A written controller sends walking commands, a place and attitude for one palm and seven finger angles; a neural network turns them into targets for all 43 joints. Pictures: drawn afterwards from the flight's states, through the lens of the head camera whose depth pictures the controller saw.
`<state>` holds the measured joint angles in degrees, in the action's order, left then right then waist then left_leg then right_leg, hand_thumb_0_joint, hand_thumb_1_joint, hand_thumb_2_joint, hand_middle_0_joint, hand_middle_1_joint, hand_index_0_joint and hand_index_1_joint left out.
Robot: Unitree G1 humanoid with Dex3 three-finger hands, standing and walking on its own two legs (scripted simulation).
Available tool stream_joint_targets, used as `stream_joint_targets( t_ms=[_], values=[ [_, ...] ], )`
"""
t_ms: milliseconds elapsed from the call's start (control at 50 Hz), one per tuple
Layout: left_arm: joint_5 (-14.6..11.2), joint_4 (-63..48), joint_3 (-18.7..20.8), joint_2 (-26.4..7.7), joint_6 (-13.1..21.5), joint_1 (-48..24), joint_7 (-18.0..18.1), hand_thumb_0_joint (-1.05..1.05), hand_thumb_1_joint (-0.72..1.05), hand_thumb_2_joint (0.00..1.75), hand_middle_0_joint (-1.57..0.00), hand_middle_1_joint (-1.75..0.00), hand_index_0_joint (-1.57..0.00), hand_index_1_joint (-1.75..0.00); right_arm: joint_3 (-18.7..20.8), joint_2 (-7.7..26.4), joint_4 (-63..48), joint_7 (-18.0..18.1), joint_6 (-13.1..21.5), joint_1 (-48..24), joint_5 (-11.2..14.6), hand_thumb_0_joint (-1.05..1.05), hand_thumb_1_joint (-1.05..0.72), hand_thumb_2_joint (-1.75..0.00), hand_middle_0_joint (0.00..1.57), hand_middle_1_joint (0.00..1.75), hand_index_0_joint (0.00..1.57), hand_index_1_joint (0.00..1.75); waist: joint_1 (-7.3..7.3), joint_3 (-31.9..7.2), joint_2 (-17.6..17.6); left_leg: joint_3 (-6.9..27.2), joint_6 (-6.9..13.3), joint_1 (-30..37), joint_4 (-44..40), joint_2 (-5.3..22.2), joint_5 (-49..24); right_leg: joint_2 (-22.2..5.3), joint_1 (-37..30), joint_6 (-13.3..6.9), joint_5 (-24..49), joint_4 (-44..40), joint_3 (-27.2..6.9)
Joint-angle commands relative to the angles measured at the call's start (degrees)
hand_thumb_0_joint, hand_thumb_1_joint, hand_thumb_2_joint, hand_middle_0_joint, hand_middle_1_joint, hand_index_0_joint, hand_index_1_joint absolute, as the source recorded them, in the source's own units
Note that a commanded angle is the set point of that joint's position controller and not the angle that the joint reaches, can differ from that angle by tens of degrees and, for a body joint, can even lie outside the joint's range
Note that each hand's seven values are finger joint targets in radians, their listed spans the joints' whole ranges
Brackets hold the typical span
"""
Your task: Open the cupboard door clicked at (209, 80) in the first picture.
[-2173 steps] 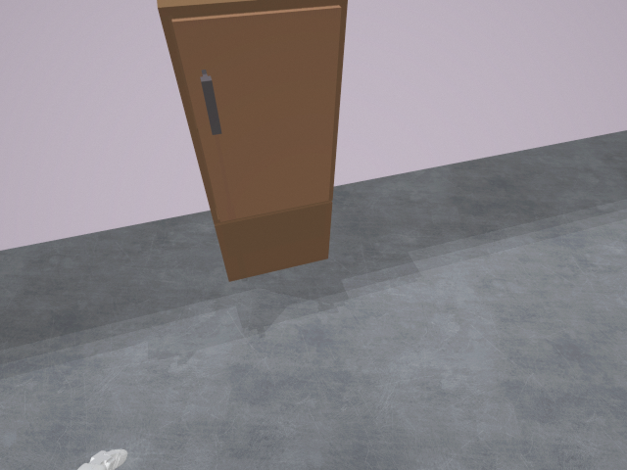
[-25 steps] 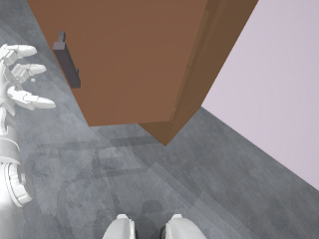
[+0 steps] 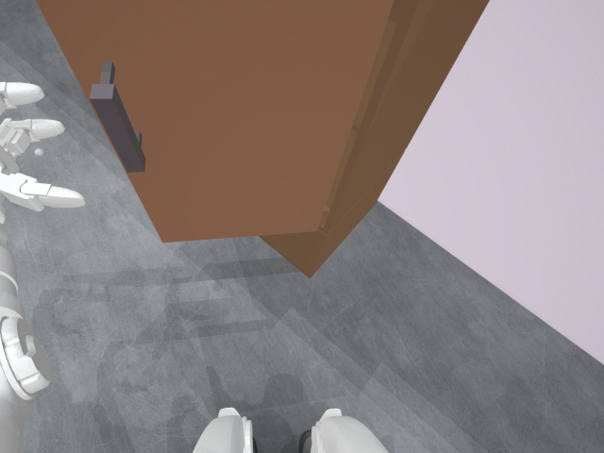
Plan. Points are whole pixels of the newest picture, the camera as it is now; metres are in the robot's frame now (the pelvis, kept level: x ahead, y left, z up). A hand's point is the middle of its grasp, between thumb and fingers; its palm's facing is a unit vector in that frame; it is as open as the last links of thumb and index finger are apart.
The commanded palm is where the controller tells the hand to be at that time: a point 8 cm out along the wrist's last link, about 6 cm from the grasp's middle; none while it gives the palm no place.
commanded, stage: move the hooked fingers beside the handle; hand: left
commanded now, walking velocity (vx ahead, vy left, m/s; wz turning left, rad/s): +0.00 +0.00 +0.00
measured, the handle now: (123, 120) +0.52 +0.22 +0.07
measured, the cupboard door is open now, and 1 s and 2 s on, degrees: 48 48 48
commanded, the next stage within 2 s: slide the fingers in behind the handle in 0.46 s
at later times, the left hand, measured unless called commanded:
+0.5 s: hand (43, 154) +0.46 +0.29 +0.07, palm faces +0.08 -1.00 -0.01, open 14.0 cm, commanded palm +0.44 +0.33 +0.07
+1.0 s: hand (80, 149) +0.47 +0.25 +0.07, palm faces +0.10 -0.99 -0.01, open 14.0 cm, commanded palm +0.44 +0.29 +0.07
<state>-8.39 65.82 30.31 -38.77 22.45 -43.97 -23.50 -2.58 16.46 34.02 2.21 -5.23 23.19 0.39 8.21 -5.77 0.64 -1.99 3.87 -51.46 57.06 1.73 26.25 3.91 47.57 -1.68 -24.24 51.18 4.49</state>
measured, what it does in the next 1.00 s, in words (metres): stands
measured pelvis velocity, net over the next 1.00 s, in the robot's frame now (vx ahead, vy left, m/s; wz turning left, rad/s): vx -0.01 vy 0.00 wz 0.01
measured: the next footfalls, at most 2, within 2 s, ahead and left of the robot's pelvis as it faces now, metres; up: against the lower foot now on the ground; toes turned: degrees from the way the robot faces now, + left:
none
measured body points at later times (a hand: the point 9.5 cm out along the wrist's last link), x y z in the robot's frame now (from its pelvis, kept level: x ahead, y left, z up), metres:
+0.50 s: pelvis -0.01 +0.01 +0.00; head +0.12 +0.04 +0.43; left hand +0.45 +0.35 +0.08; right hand +0.01 -0.27 -0.10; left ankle +0.00 +0.07 -0.68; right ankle +0.00 -0.11 -0.68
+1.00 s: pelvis -0.01 +0.00 +0.00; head +0.11 +0.04 +0.43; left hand +0.46 +0.31 +0.08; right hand +0.01 -0.27 -0.11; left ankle +0.00 +0.07 -0.68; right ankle +0.00 -0.11 -0.68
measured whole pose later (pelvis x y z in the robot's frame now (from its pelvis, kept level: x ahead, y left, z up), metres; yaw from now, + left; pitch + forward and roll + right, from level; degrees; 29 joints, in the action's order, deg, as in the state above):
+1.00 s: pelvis -0.01 +0.00 +0.00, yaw +0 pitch +20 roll -4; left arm -7.4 65.8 25.5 -32.8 23.8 -47.4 -17.3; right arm -3.0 15.9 34.6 1.5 -5.2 21.9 0.0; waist 8.5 -5.7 1.0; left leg -1.9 4.2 -52.9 58.4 1.0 25.8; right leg 3.1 49.1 -1.4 -24.3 53.1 4.6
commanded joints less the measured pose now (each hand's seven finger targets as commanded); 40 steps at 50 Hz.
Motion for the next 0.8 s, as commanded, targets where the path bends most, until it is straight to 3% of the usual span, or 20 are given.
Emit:
stream_joint_targets(
  t_ms=[0, 20, 40, 60, 100, 140, 240, 260, 300, 320, 380, 420, 440, 480, 540, 620, 680, 720, 740, 780],
  values=[
    [-2.1, -10.5, -3.3, -12.3, 2.9, -23.4, -1.8, 0.0, -0.5, 0.3, -0.3, -1.2, -0.3, -1.2, 4.1, 11.0, -1.7, 0.9, 0.7, 8.0, 0.3, 0.0, -0.9, -0.9, 0.2, 0.3, 0.2, 0.3, 0.96, -22.9, 11.1, 6.8, -2.5, 26.4, -5.8, 0.9, -27.9, 0.4, -2.5, 0.2, 16.1, -4.7, -2.4],
    [-2.6, -9.8, -3.1, -11.8, 2.5, -22.6, -2.1, 0.0, -0.5, 0.3, -0.3, -1.2, -0.3, -1.2, 4.2, 11.1, -1.6, 1.0, 0.6, 8.3, 0.4, 0.0, -0.9, -0.9, 0.2, 0.3, 0.2, 0.3, 0.88, -22.7, 10.4, 7.0, -2.4, 26.8, -5.6, 0.9, -29.4, 0.4, -2.3, -0.1, 16.7, -4.6, -2.2],
    [-2.4, -8.7, -1.9, -13.5, 2.0, -21.6, -2.1, 0.0, -0.5, 0.3, -0.3, -1.2, -0.3, -1.2, 4.3, 11.5, -1.7, 1.1, 0.6, 8.2, 0.3, 0.0, -0.9, -0.9, 0.2, 0.3, 0.2, 0.3, 0.19, -23.3, 9.6, 7.2, -2.6, 26.1, -5.8, 0.9, -28.8, 0.2, -2.6, 0.0, 16.3, -4.4, -2.2],
    [-2.4, -7.4, -2.8, -12.6, 1.4, -21.7, -2.0, 0.0, -0.5, 0.3, -0.3, -1.2, -0.3, -1.2, 4.1, 11.4, -1.9, 1.1, 0.5, 8.0, 0.4, 0.0, -0.9, -0.9, 0.2, 0.3, 0.2, 0.3, 0.92, -22.0, 7.3, 7.1, -2.2, 24.2, -5.8, 0.7, -27.0, 0.1, -2.7, 0.2, 16.0, -4.6, -2.3],
    [-1.9, -6.7, -1.9, -14.5, 1.0, -23.0, -1.3, 0.0, -0.5, 0.3, -0.3, -1.2, -0.3, -1.2, 4.1, 11.6, -2.1, 1.3, 0.7, 7.8, 0.5, 0.0, -0.9, -0.9, 0.2, 0.3, 0.2, 0.3, 0.98, -21.1, 5.6, 6.7, -1.8, 20.6, -5.7, 0.5, -23.3, -0.2, -3.5, 0.4, 14.8, -4.4, -2.7],
    [-1.4, -8.9, 0.1, -17.0, 2.1, -24.4, -0.3, 0.0, -0.5, 0.3, -0.3, -1.2, -0.3, -1.2, 4.0, 11.5, -2.5, 1.3, 1.2, 7.7, 0.2, 0.0, -0.9, -0.9, 0.2, 0.3, 0.2, 0.3, -0.02, -23.9, 8.5, 6.7, -2.2, 21.6, -5.3, 0.3, -25.2, -0.3, -4.3, 0.1, 15.9, -3.4, -2.8],
    [-0.2, -14.3, 1.4, -19.6, 5.9, -28.7, 1.9, 0.0, -0.5, 0.3, -0.3, -1.2, -0.3, -1.2, 4.0, 11.5, -2.3, 0.9, 1.7, 7.4, -0.4, 0.0, -0.9, -0.9, 0.2, 0.3, 0.2, 0.3, -0.1, -29.4, 13.2, 8.0, -3.5, 27.4, -4.2, 0.9, -29.3, 0.1, -2.2, -0.1, 15.4, -2.2, -2.6],
    [-0.2, -13.3, 2.3, -20.2, 5.7, -27.2, 1.9, 0.0, -0.5, 0.3, -0.3, -1.2, -0.3, -1.2, 4.2, 11.6, -2.1, 0.9, 1.8, 7.6, -0.5, 0.0, -0.9, -0.9, 0.2, 0.3, 0.2, 0.3, -0.13, -29.5, 11.9, 8.0, -3.4, 27.4, -4.2, 1.0, -29.8, 0.1, -3.0, -0.1, 15.9, -2.3, -2.5],
    [-0.3, -11.7, 1.0, -18.7, 4.8, -26.3, 1.2, 0.0, -0.5, 0.3, -0.3, -1.2, -0.3, -1.2, 3.9, 11.6, -2.1, 0.9, 1.6, 7.5, -0.1, 0.0, -0.9, -0.9, 0.2, 0.3, 0.2, 0.3, 0.07, -28.5, 11.6, 7.9, -3.4, 26.7, -4.6, 1.0, -29.2, 0.1, -3.2, 0.0, 15.6, -2.6, -2.3],
    [-0.9, -11.5, -0.2, -16.9, 4.4, -26.7, 0.6, 0.0, -0.5, 0.3, -0.3, -1.2, -0.3, -1.2, 3.8, 11.3, -2.1, 0.9, 1.4, 7.7, -0.1, 0.0, -0.9, -0.9, 0.2, 0.3, 0.2, 0.3, 0.14, -28.6, 13.2, 7.7, -3.3, 27.7, -4.4, 0.9, -30.7, 0.2, -2.9, 0.0, 16.4, -2.7, -2.4],
    [-1.1, -8.5, -0.9, -16.2, 1.7, -22.7, -0.9, 0.0, -0.5, 0.3, -0.3, -1.2, -0.3, -1.2, 3.8, 11.6, -2.1, 1.0, 0.8, 8.0, 0.2, 0.0, -0.9, -0.9, 0.2, 0.3, 0.2, 0.3, -0.1, -26.2, 10.3, 7.6, -3.1, 26.1, -5.2, 1.0, -29.4, 0.3, -3.1, 0.2, 16.1, -3.5, -2.0],
    [-1.8, -7.5, -3.2, -12.6, 0.9, -22.1, -1.5, 0.0, -0.5, 0.3, -0.3, -1.2, -0.3, -1.2, 3.6, 11.2, -2.4, 1.0, 0.5, 8.2, 0.4, 0.0, -0.9, -0.9, 0.2, 0.3, 0.2, 0.3, 0.48, -24.0, 8.9, 7.5, -2.7, 25.2, -5.4, 0.8, -29.1, 0.3, -2.7, 0.1, 16.3, -3.9, -1.8],
    [-1.6, -8.1, -1.4, -15.2, 0.9, -22.1, -1.4, 0.0, -0.5, 0.3, -0.3, -1.2, -0.3, -1.2, 3.9, 11.7, -2.4, 1.1, 0.5, 8.1, 0.3, 0.0, -0.9, -0.9, 0.2, 0.3, 0.2, 0.3, -0.22, -23.9, 8.3, 7.7, -2.9, 24.5, -5.6, 1.0, -28.2, 0.3, -2.7, 0.1, 15.6, -3.7, -1.8],
    [-1.9, -8.5, -1.0, -15.3, 1.4, -21.7, -1.0, 0.0, -0.5, 0.3, -0.3, -1.2, -0.3, -1.2, 4.0, 11.7, -2.8, 1.0, 0.6, 7.9, 0.3, 0.0, -0.9, -0.9, 0.2, 0.3, 0.2, 0.3, -0.13, -23.2, 7.5, 7.5, -2.6, 23.1, -5.8, 0.8, -25.8, 0.3, -2.9, 0.0, 14.6, -3.8, -2.0],
    [-1.9, -12.3, -0.5, -15.8, 3.9, -25.6, 0.3, 0.0, -0.5, 0.3, -0.3, -1.2, -0.3, -1.2, 4.2, 11.6, -2.4, 0.9, 0.9, 7.8, 0.0, 0.0, -0.9, -0.9, 0.2, 0.3, 0.2, 0.3, 0.05, -24.6, 10.3, 8.2, -3.3, 26.0, -5.8, 1.0, -26.6, 0.3, -1.0, -0.1, 13.5, -3.4, -1.8],
    [-2.2, -14.6, -2.8, -11.4, 5.8, -25.8, 1.4, 0.0, -0.5, 0.3, -0.3, -1.2, -0.3, -1.2, 4.4, 11.1, -1.9, 0.5, 0.9, 8.1, -0.3, 0.0, -0.9, -0.9, 0.2, 0.3, 0.2, 0.3, 0.21, -26.7, 11.8, 9.5, -4.3, 30.4, -5.6, 1.5, -29.4, 0.4, 1.4, -0.4, 12.3, -3.0, -1.4],
    [-1.6, -10.8, -3.9, -10.4, 4.2, -25.6, 2.0, 0.0, -0.5, 0.3, -0.3, -1.2, -0.3, -1.2, 4.2, 11.4, -1.3, 0.4, 0.7, 7.7, -0.1, 0.0, -0.9, -0.9, 0.2, 0.3, 0.2, 0.3, 0.68, -23.1, 10.5, 9.7, -4.0, 28.0, -6.5, 1.5, -24.1, 0.2, 2.5, -0.2, 10.0, -3.5, -1.2],
    [-1.2, -10.9, -2.2, -12.6, 3.3, -24.8, 2.8, 0.0, -0.5, 0.3, -0.3, -1.2, -0.3, -1.2, 4.2, 11.5, -1.7, 0.7, 0.7, 8.0, 0.0, 0.0, -0.9, -0.9, 0.2, 0.3, 0.2, 0.3, -0.27, -24.4, 10.1, 9.4, -3.7, 26.8, -6.7, 1.0, -24.0, 0.1, 0.2, -0.4, 10.6, -3.3, -1.3],
    [-1.0, -10.7, -3.6, -10.9, 2.9, -25.2, 3.1, 0.0, -0.5, 0.3, -0.3, -1.2, -0.3, -1.2, 3.9, 11.2, -1.9, 0.6, 0.7, 7.7, 0.1, 0.0, -0.9, -0.9, 0.2, 0.3, 0.2, 0.3, 0.17, -24.3, 10.5, 9.1, -3.6, 26.9, -6.7, 0.9, -24.1, 0.0, 0.4, -0.2, 11.0, -3.6, -1.4],
    [-0.3, -11.8, -3.1, -11.9, 3.2, -26.5, 4.1, 0.0, -0.5, 0.3, -0.3, -1.2, -0.3, -1.2, 3.9, 11.1, -2.0, 0.6, 0.7, 7.8, -0.1, 0.0, -0.9, -0.9, 0.2, 0.3, 0.2, 0.3, -0.06, -24.5, 10.1, 9.2, -3.6, 26.7, -6.6, 1.0, -24.3, -0.1, 0.1, -0.2, 11.2, -3.4, -1.5]
  ],
)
